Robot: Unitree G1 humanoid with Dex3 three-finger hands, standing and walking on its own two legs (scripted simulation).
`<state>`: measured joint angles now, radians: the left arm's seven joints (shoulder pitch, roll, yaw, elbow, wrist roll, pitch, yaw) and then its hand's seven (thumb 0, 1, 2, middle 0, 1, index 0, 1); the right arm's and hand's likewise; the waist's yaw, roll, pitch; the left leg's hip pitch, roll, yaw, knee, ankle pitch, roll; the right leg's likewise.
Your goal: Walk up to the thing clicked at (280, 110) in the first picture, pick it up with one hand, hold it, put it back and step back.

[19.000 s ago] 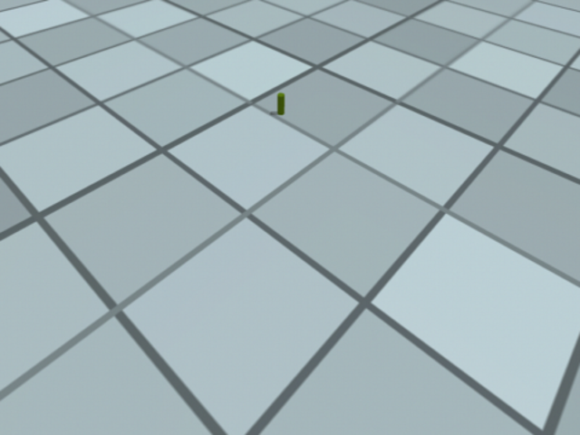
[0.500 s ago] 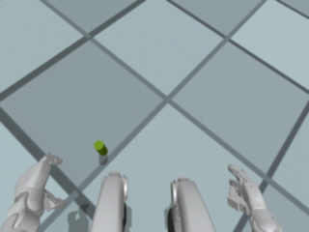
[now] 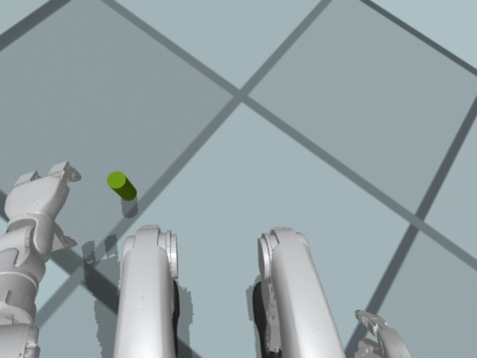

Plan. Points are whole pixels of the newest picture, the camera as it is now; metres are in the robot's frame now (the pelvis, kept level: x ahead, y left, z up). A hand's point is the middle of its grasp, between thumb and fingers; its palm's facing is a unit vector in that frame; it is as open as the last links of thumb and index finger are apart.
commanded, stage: rise first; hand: left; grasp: from above
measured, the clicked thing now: (123, 187) +0.46 +0.26 -0.35
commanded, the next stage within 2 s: approach in 1.20 s
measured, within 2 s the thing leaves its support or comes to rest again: neither
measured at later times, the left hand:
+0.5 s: hand (76, 204) +0.38 +0.31 -0.21, palm faces -0.45 -0.11 -0.89, open 13.5 cm
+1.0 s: hand (87, 199) +0.40 +0.30 -0.23, palm faces -0.45 -0.08 -0.89, open 13.6 cm
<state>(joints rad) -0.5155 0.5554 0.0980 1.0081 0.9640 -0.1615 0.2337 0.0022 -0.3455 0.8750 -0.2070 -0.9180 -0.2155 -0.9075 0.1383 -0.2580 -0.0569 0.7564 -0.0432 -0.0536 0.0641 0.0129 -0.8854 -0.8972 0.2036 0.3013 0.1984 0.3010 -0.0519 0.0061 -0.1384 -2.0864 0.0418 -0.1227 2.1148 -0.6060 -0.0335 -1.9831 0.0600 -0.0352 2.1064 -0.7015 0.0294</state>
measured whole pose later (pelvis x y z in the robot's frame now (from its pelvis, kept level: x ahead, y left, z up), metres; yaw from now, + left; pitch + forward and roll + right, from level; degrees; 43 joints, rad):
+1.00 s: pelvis +0.00 +0.00 -0.07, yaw -2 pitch +33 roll -6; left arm -0.73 0.63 0.10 1.30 1.22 -0.23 0.42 0.00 -0.43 0.92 -0.17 -0.92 -0.17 -0.92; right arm 0.10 -0.24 -0.01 0.80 -0.13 -0.04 0.11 0.01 -0.90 -0.90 0.20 0.30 0.20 0.30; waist -0.11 -0.03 -0.10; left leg -2.28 0.04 -0.16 2.33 -0.63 -0.04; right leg -2.17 0.08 -0.05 2.31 -0.72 0.04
